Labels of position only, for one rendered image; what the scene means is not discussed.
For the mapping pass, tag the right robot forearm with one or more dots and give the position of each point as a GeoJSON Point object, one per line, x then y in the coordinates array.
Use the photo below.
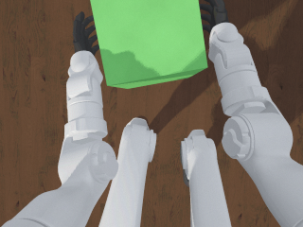
{"type": "Point", "coordinates": [237, 74]}

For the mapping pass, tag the left robot forearm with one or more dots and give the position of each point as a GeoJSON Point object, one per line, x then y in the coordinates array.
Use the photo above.
{"type": "Point", "coordinates": [84, 102]}

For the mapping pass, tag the left robot upper arm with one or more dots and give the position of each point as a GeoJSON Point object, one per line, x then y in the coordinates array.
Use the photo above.
{"type": "Point", "coordinates": [85, 171]}

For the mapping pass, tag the robot left hand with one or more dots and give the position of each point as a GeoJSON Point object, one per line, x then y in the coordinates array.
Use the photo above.
{"type": "Point", "coordinates": [81, 35]}

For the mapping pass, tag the robot left shin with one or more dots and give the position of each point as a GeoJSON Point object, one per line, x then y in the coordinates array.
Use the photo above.
{"type": "Point", "coordinates": [128, 129]}

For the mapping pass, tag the robot right hand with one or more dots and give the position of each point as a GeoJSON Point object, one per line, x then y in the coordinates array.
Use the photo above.
{"type": "Point", "coordinates": [217, 14]}

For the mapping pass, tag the carton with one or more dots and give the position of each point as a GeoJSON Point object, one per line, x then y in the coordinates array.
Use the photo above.
{"type": "Point", "coordinates": [146, 42]}

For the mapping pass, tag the right robot upper arm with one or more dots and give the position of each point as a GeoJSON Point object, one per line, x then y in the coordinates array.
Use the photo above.
{"type": "Point", "coordinates": [262, 143]}

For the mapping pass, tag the robot right foot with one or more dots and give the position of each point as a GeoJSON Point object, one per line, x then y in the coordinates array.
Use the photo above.
{"type": "Point", "coordinates": [185, 179]}

